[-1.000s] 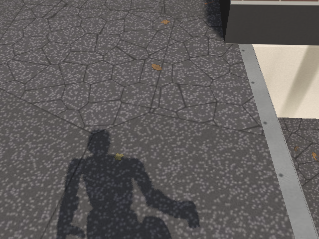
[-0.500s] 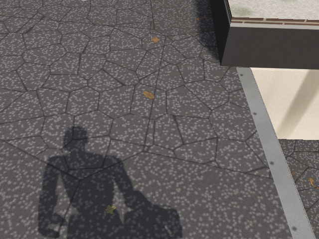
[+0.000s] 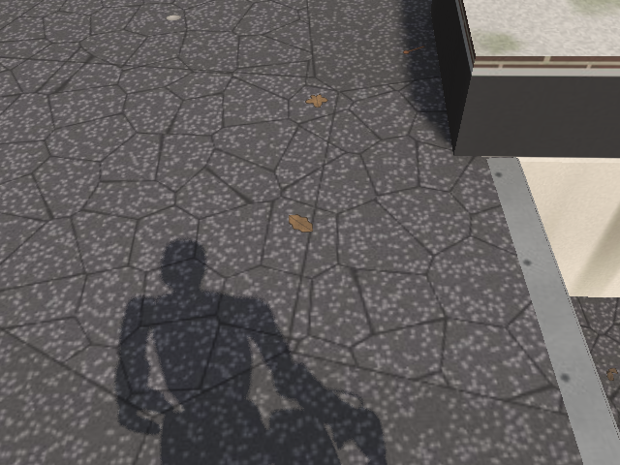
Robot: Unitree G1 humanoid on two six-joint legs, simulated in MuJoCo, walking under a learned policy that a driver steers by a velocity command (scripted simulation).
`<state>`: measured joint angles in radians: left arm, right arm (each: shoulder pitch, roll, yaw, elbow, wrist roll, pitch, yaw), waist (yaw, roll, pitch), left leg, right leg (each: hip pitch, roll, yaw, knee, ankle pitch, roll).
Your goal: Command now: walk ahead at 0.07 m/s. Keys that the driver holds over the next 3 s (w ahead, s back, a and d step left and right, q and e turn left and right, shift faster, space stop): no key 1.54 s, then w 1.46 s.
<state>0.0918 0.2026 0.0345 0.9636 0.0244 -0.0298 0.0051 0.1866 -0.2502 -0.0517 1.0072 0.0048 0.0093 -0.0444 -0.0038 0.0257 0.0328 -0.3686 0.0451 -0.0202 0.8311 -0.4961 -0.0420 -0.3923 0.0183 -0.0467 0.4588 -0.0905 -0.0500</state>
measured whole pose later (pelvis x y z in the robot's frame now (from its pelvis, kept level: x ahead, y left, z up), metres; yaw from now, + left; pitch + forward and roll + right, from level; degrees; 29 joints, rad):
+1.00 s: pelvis +0.06 +0.03 +0.00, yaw -1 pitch -1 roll +0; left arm 0.14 0.21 0.04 1.12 0.00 0.02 0.04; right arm 0.27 -0.19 -0.02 1.10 -0.01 -0.01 -0.04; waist 0.00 0.00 0.04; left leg -0.13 0.01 0.03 0.49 -0.33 0.00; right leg -0.26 -0.02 -0.01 0.50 -0.21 0.01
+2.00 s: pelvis +0.19 -0.01 +0.01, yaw -1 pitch +1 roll +0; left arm 0.43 0.17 0.03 1.12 0.00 -0.10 -0.01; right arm 0.22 -0.25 -0.07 0.97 0.03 -0.10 0.00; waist 0.04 0.03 -0.02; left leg -0.59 0.09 0.01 1.13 -0.21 0.07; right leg -0.05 0.03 -0.07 0.31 -0.28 -0.05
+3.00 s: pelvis +0.77 -0.03 +0.01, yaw -1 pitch +2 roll +0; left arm 0.22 0.24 0.06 0.93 0.01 -0.10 -0.03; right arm 0.24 -0.27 -0.06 0.96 0.02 -0.10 0.00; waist 0.01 0.04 0.02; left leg -0.49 0.07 -0.02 1.18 -0.32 0.05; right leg -0.30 0.04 -0.07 0.40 -0.14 -0.07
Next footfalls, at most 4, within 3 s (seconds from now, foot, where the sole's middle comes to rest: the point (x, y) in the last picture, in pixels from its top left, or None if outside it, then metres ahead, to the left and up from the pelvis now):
0.08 left None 0.06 0.15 -0.77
2.28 left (273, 433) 0.54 0.13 -0.77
2.84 right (376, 306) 0.85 -0.11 -0.77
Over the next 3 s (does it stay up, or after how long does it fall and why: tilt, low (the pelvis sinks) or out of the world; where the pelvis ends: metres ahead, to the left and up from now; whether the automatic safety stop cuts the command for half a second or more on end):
stays up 0.77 -0.03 0.01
